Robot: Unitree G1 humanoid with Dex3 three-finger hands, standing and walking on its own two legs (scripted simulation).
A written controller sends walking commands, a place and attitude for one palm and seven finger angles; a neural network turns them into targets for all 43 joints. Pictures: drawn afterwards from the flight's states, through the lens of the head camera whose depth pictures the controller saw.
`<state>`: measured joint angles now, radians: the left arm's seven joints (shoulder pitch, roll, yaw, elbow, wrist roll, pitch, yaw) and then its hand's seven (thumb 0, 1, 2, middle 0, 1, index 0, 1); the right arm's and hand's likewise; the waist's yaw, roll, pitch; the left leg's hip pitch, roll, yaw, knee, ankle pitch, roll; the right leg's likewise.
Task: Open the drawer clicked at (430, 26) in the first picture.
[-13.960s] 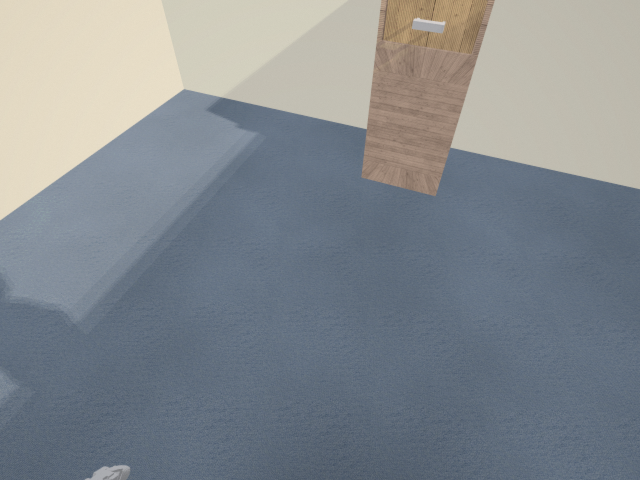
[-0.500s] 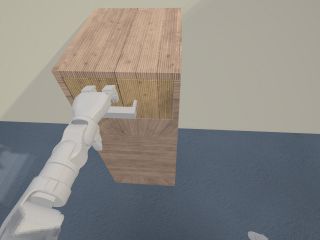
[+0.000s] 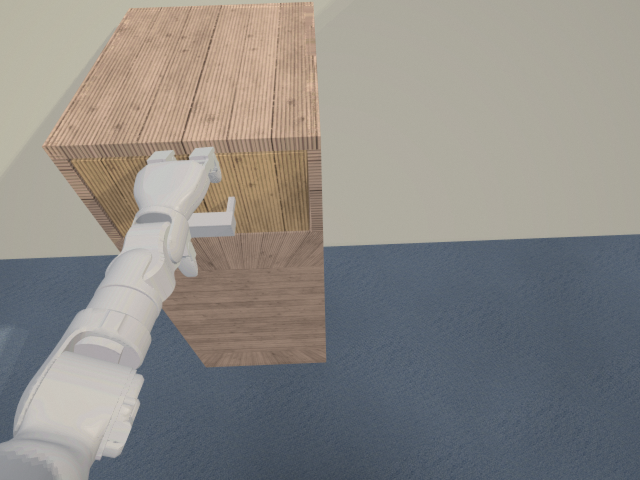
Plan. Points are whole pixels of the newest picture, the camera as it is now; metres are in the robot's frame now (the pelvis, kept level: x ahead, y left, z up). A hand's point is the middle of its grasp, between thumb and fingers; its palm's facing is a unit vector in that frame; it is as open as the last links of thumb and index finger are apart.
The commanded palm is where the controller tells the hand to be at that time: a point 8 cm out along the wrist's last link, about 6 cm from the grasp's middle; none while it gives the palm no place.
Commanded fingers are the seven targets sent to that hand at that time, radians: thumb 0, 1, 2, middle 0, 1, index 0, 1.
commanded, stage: move the hooked fingers above the handle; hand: left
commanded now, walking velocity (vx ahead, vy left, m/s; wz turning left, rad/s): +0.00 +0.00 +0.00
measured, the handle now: (200, 214) +0.51 +0.18 +0.01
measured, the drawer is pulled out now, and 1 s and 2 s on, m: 0.00 0.00 0.00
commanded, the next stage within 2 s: lower the fingers behind the handle in 0.48 s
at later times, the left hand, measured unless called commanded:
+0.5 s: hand (176, 219) +0.44 +0.19 +0.07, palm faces -0.02 -0.05 -1.00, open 13.9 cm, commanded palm +0.42 +0.19 +0.13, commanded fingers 0.00 -0.50 0.30 -0.30 -1.20 -0.30 -1.20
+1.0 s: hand (189, 227) +0.46 +0.18 +0.04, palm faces -0.03 -0.06 -1.00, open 13.8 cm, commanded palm +0.43 +0.19 +0.10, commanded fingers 0.00 -0.50 0.30 -0.30 -1.20 -0.30 -1.20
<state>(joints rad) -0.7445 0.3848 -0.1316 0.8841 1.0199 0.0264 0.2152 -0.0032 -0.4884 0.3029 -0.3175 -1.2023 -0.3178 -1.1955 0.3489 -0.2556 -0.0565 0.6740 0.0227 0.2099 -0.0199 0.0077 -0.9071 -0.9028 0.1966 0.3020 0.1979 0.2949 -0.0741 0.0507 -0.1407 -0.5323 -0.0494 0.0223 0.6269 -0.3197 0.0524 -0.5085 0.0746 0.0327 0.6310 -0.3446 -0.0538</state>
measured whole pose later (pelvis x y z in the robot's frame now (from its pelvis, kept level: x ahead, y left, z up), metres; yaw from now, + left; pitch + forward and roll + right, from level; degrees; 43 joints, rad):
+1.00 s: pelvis +0.00 +0.01 -0.01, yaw +1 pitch +15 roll +0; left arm -0.74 0.37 -0.14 0.93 1.04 -0.01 0.27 0.00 -0.49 0.30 -0.32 -1.20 -0.32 -1.20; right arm 0.34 -0.25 -0.06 0.68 0.01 0.19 -0.01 0.01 -0.91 -0.90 0.20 0.30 0.20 0.30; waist -0.08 0.04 -0.15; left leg -0.61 -0.05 0.01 0.69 -0.35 0.06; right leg -0.57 0.07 0.02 0.68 -0.37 -0.05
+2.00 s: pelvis -0.02 +0.00 -0.02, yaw +0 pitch +18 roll -1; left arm -0.77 0.37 -0.14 1.04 1.07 0.04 0.34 0.00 -0.49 0.30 -0.23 -1.24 -0.32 -1.20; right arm 0.35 -0.24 -0.04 0.65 0.02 0.19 -0.03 0.01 -0.91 -0.90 0.20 0.30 0.20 0.30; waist -0.11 0.04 -0.18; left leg -0.74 -0.04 0.02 0.80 -0.37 0.06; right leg -0.70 0.09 0.01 0.78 -0.39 -0.05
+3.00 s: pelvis +0.00 +0.01 -0.02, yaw +0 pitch +19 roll -1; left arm -0.74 0.35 -0.13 1.02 1.08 0.05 0.38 0.00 0.65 0.77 -0.34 -1.33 -0.40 -1.34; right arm 0.34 -0.23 -0.05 0.66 0.01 0.18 -0.02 0.01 -0.91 -0.90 0.20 0.30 0.20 0.30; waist -0.11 0.05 -0.19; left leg -0.74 -0.04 0.02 0.81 -0.39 0.06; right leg -0.70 0.09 0.02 0.78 -0.40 -0.05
